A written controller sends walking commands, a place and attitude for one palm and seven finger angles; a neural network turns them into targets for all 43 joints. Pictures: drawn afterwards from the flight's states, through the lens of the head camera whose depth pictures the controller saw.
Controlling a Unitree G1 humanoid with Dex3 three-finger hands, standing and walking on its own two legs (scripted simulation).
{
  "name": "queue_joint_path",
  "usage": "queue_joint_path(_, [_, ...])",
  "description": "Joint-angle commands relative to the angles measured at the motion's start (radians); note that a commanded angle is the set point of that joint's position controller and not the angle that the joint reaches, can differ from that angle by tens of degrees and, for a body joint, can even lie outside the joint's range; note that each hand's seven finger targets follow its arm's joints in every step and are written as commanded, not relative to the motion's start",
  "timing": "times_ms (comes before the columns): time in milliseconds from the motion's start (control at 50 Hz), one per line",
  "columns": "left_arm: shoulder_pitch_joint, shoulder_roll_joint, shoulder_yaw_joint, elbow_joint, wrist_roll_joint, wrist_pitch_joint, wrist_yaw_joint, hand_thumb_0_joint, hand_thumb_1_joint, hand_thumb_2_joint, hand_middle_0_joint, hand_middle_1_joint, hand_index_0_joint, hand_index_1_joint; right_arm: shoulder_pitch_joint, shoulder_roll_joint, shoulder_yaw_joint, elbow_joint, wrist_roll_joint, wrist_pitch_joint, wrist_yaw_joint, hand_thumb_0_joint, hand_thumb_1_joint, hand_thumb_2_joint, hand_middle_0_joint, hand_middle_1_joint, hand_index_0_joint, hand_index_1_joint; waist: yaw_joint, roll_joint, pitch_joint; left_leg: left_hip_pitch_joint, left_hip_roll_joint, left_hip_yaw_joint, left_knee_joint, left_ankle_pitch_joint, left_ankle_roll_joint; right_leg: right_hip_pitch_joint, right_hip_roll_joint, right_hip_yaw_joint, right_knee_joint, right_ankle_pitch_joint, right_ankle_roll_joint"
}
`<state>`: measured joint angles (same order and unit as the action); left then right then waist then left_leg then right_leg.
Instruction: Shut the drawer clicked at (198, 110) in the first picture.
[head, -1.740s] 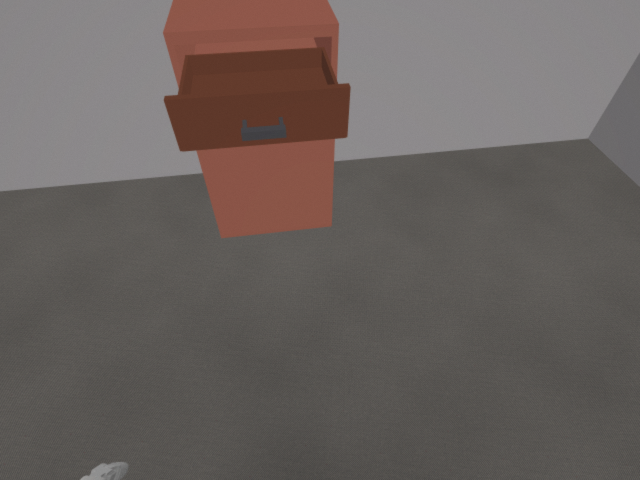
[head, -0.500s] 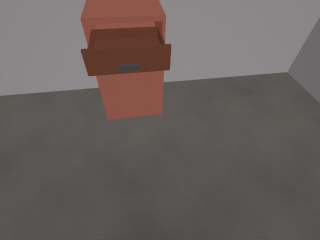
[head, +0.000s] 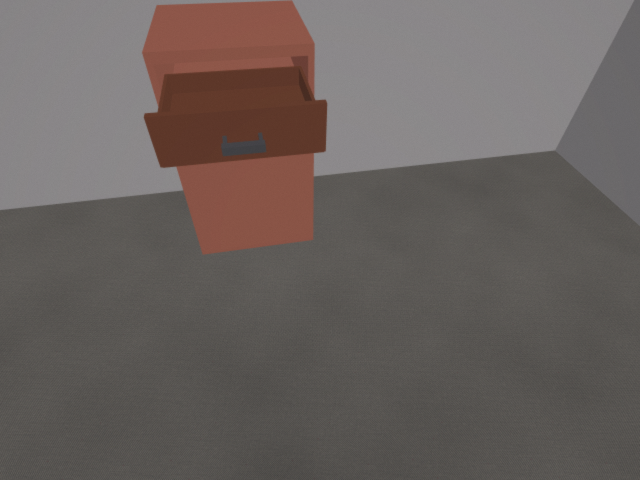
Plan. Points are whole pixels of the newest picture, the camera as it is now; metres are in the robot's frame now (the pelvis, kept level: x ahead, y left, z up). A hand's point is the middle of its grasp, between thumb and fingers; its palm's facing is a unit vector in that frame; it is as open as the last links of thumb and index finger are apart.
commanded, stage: walk to a spot facing it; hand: left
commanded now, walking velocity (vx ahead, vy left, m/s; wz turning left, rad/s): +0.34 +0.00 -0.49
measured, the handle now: (243, 143) +0.86 +0.25 -0.04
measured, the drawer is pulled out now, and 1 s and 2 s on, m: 0.30 0.30 0.30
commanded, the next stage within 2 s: turn to face it in 0.82 s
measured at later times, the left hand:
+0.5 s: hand out of the picture +0.08 +0.15 -0.16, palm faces -0.06 -0.99 -0.15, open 7.4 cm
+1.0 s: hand (290, 281) +0.52 +0.10 -0.15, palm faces -0.43 -0.87 -0.23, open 7.4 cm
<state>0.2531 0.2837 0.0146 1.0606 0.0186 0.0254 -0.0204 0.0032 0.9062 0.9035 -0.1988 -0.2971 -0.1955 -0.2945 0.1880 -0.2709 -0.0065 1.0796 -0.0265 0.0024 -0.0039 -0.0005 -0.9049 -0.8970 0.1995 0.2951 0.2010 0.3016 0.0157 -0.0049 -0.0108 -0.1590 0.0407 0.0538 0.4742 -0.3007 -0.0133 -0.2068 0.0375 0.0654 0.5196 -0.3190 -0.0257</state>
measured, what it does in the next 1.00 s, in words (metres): walks ahead, turning right: left foot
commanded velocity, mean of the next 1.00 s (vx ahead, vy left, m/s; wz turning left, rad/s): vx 0.23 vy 0.00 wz -0.33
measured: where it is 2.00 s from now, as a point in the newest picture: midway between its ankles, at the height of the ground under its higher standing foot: (349, 455)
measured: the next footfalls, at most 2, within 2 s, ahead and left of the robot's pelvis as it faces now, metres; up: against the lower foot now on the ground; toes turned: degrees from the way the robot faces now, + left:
left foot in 0.60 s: +0.37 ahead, +0.08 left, +0.00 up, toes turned -7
right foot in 1.04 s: +0.40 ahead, -0.19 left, +0.00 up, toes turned -33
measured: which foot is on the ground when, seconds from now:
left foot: down 0.00-0.14, up 0.16-0.58, down 0.60-1.00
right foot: down 0.00-0.58, up 0.60-1.00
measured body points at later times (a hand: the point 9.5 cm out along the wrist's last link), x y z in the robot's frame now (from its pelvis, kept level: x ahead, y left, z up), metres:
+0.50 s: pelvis +0.15 -0.02 +0.00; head +0.17 -0.02 +0.45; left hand +0.08 +0.20 -0.15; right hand +0.22 -0.25 -0.14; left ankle +0.29 +0.10 -0.69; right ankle +0.02 -0.10 -0.74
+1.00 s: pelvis +0.33 -0.02 +0.00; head +0.34 -0.04 +0.44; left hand +0.54 +0.15 -0.14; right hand +0.21 -0.25 -0.16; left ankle +0.33 +0.09 -0.74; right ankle +0.37 -0.17 -0.71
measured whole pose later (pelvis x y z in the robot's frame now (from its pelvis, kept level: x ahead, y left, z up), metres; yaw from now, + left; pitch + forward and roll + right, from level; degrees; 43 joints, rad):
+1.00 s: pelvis +0.33 -0.02 +0.00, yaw -27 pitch -1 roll +1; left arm 0.14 0.21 0.09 0.91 0.03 0.03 -0.03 0.00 0.91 0.90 -0.19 -0.30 -0.19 -0.29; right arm 0.32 -0.20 -0.06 1.01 -0.03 -0.04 -0.02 -0.01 -0.92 -0.90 0.20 0.29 0.20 0.30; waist -0.04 -0.01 0.06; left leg -0.12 0.10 0.34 0.50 -0.35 0.00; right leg -0.51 -0.08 -0.09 0.74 -0.21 0.00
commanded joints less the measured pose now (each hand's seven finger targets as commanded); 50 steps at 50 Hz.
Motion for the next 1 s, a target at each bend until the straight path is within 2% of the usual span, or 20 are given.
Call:
queue_joint_path(0, [-0.003,0.061,0.038,-0.108,0.002,-0.032,-0.008,0.0,0.9,0.9,-0.2,-0.3,-0.2,-0.3,0.098,-0.214,-0.067,-0.06,0.006,-0.032,-0.013,0.0,-0.9,-0.9,0.2,0.3,0.2,0.3,-0.035,0.182,0.126,0.051,0.279,-0.287,-0.232,-0.336,0.156,-0.305,0.005,-0.056,0.185,-0.121,-0.01])
queue_joint_path(60, [-0.025,0.025,0.048,-0.136,0.004,-0.047,-0.017,0.0,0.9,0.9,-0.2,-0.3,-0.2,-0.3,0.111,-0.173,-0.07,-0.065,0.003,-0.05,-0.013,0.0,-0.9,-0.9,0.2,0.3,0.2,0.3,-0.029,0.157,0.13,0.036,0.312,-0.203,-0.184,-0.072,0.178,-0.266,-0.065,-0.1,0.193,-0.155,0.002])
queue_joint_path(100, [0.18,0.019,0.059,-0.066,0.009,-0.059,-0.015,0.0,0.9,0.9,-0.2,-0.3,-0.2,-0.3,0.05,-0.132,-0.061,-0.075,0.004,-0.051,-0.011,0.0,-0.9,-0.9,0.2,0.3,0.2,0.3,0.073,0.038,0.059,-0.141,0.191,-0.009,0.129,0.025,0.086,0.078,-0.046,-0.105,-0.032,0.008,-0.018])
queue_joint_path(120, [0.33,0.135,0.087,-0.021,0.016,-0.077,0.002,0.0,0.9,0.9,-0.2,-0.3,-0.2,-0.3,0.025,-0.051,-0.046,-0.118,0.017,-0.055,-0.004,0.0,-0.9,-0.9,0.2,0.3,0.2,0.3,0.122,-0.313,0.016,-0.444,0.047,0.132,0.5,-0.127,0.012,0.304,-0.288,0.316,-0.21,-0.029,-0.106])
queue_joint_path(140, [0.413,0.166,0.084,0.001,-0.008,-0.082,0.021,0.0,0.9,0.9,-0.2,-0.3,-0.2,-0.3,-0.062,-0.053,-0.042,-0.167,0.01,-0.062,0.001,0.0,-0.9,-0.9,0.2,0.3,0.2,0.3,0.137,-0.312,0.046,-0.574,0.013,0.055,0.65,-0.269,0.007,0.314,-0.405,0.547,-0.297,0.145,-0.183])
queue_joint_path(160, [0.398,0.132,0.077,0.007,-0.006,-0.083,0.031,0.0,0.9,0.9,-0.2,-0.3,-0.2,-0.3,-0.114,-0.05,-0.047,-0.165,0.009,-0.065,0.0,0.0,-0.9,-0.9,0.2,0.3,0.2,0.3,0.13,-0.188,0.091,-0.605,0.051,-0.019,0.716,-0.212,0.011,0.262,-0.398,0.525,-0.288,0.203,-0.215])
queue_joint_path(200, [0.307,0.065,0.057,-0.014,0.003,-0.087,0.036,0.0,0.9,0.9,-0.2,-0.3,-0.2,-0.3,-0.089,-0.023,-0.051,-0.144,0.003,-0.06,0.003,0.0,-0.9,-0.9,0.2,0.3,0.2,0.3,0.062,-0.039,0.125,-0.588,0.09,-0.036,0.719,-0.096,-0.001,0.184,-0.353,0.398,-0.275,0.204,-0.225])
queue_joint_path(260, [0.264,0.031,0.054,-0.018,0.006,-0.099,0.04,0.0,0.9,0.9,-0.2,-0.3,-0.2,-0.3,-0.016,0.019,-0.057,-0.112,0.001,-0.044,0.013,0.0,-0.9,-0.9,0.2,0.3,0.2,0.3,0.009,-0.058,0.083,-0.522,0.088,-0.005,0.647,0.006,-0.021,0.142,-0.285,0.237,-0.293,0.265,-0.188])
queue_joint_path(380, [0.305,0.002,0.05,0.018,0.006,-0.109,0.047,0.0,0.9,0.9,-0.2,-0.3,-0.2,-0.3,-0.117,0.057,-0.059,-0.167,0.008,-0.043,0.029,0.0,-0.9,-0.9,0.2,0.3,0.2,0.3,0.025,-0.097,0.123,-0.533,0.064,0.033,0.462,0.12,-0.021,0.159,-0.23,0.155,-0.309,0.387,-0.163])
queue_joint_path(460, [0.279,0.009,0.058,0.016,0.01,-0.101,0.052,0.0,0.9,0.9,-0.2,-0.3,-0.2,-0.3,-0.155,0.064,-0.057,-0.194,0.014,-0.056,0.033,0.0,-0.9,-0.9,0.2,0.3,0.2,0.3,0.027,-0.122,0.144,-0.348,0.038,0.042,0.278,0.118,0.012,0.089,-0.229,0.14,-0.285,0.421,-0.141])
queue_joint_path(520, [0.235,0.026,0.071,0.003,0.004,-0.1,0.049,0.0,0.9,0.9,-0.2,-0.3,-0.2,-0.3,0.06,0.023,-0.07,-0.136,0.006,-0.071,0.008,0.0,-0.9,-0.9,0.2,0.3,0.2,0.3,-0.073,-0.077,0.041,-0.017,-0.032,0.071,0.095,0.142,0.04,0.055,-0.166,0.092,-0.014,0.642,-0.111])
queue_joint_path(540, [0.245,0.001,0.073,-0.003,-0.001,-0.098,0.045,0.0,0.9,0.9,-0.2,-0.3,-0.2,-0.3,0.221,-0.037,-0.082,-0.092,0.002,-0.075,-0.008,0.0,-0.9,-0.9,0.2,0.3,0.2,0.3,-0.126,-0.013,-0.061,0.226,0.04,-0.007,0.073,0.152,0.059,-0.06,-0.123,0.079,0.196,0.511,-0.091])
queue_joint_path(560, [0.3,-0.057,0.077,-0.024,-0.015,-0.09,0.032,0.0,0.9,0.9,-0.2,-0.3,-0.2,-0.3,0.328,-0.152,-0.106,-0.077,-0.016,-0.079,-0.019,0.0,-0.9,-0.9,0.2,0.3,0.2,0.3,-0.132,0.261,-0.169,0.405,0.342,-0.392,-0.027,0.099,0.156,-0.28,0.018,-0.043,0.541,0.016,-0.044])
queue_joint_path(580, [0.253,-0.061,0.07,-0.056,-0.01,-0.099,0.027,0.0,0.9,0.9,-0.2,-0.3,-0.2,-0.3,0.347,-0.167,-0.1,-0.081,-0.001,-0.072,-0.019,0.0,-0.9,-0.9,0.2,0.3,0.2,0.3,-0.121,0.264,-0.151,0.329,0.467,-0.588,-0.191,0.037,0.231,-0.375,0.034,-0.029,0.767,-0.24,-0.043])
queue_joint_path(600, [0.209,-0.055,0.07,-0.068,-0.003,-0.089,0.025,0.0,0.9,0.9,-0.2,-0.3,-0.2,-0.3,0.245,-0.123,-0.09,-0.099,0.007,-0.071,-0.019,0.0,-0.9,-0.9,0.2,0.3,0.2,0.3,-0.09,0.166,-0.079,0.178,0.461,-0.534,-0.252,-0.178,0.232,-0.42,-0.022,-0.02,0.863,-0.197,-0.048])
queue_joint_path(640, [0.152,-0.064,0.074,-0.078,0.006,-0.066,0.005,0.0,0.9,0.9,-0.2,-0.3,-0.2,-0.3,0.095,-0.011,-0.063,-0.135,0.007,-0.078,-0.024,0.0,-0.9,-0.9,0.2,0.3,0.2,0.3,-0.028,0.175,0.082,-0.061,0.395,-0.379,-0.303,-0.268,0.197,-0.447,-0.109,-0.027,0.871,-0.055,-0.032])
queue_joint_path(720, [0.17,-0.101,0.076,-0.09,0.014,-0.016,-0.013,0.0,0.9,0.9,-0.2,-0.3,-0.2,-0.3,0.066,0.018,-0.056,-0.13,0.006,-0.098,-0.025,0.0,-0.9,-0.9,0.2,0.3,0.2,0.3,0.036,0.115,0.058,-0.15,0.3,-0.039,-0.281,0.074,0.163,-0.376,-0.147,-0.06,0.713,0.056,0.005])
queue_joint_path(900, [-0.088,-0.077,0.07,-0.208,0.01,-0.001,-0.019,0.0,0.9,0.9,-0.2,-0.3,-0.2,-0.3,0.15,-0.056,-0.075,-0.137,-0.002,-0.066,-0.017,0.0,-0.9,-0.9,0.2,0.3,0.2,0.3,-0.042,0.111,0.067,-0.007,0.312,0.154,-0.157,0.443,0.16,-0.308,-0.124,-0.152,0.277,0.107,0.04])
queue_joint_path(940, [-0.085,-0.078,0.06,-0.204,0.014,-0.013,-0.008,0.0,0.9,0.9,-0.2,-0.3,-0.2,-0.3,0.163,-0.053,-0.07,-0.12,-0.006,-0.055,-0.015,0.0,-0.9,-0.9,0.2,0.3,0.2,0.3,-0.042,0.113,0.058,-0.019,0.307,0.131,-0.099,0.473,0.156,-0.209,-0.098,-0.17,0.187,0.101,0.028])
queue_joint_path(980, [0.001,-0.064,0.055,-0.164,0.017,-0.031,0.005,0.0,0.9,0.9,-0.2,-0.3,-0.2,-0.3,0.159,-0.044,-0.057,-0.103,-0.004,-0.048,-0.016,0.0,-0.9,-0.9,0.2,0.3,0.2,0.3,0.003,0.078,0.008,-0.038,0.254,0.142,0.036,0.484,0.11,-0.023,-0.067,-0.203,0.031,0.195,0.022])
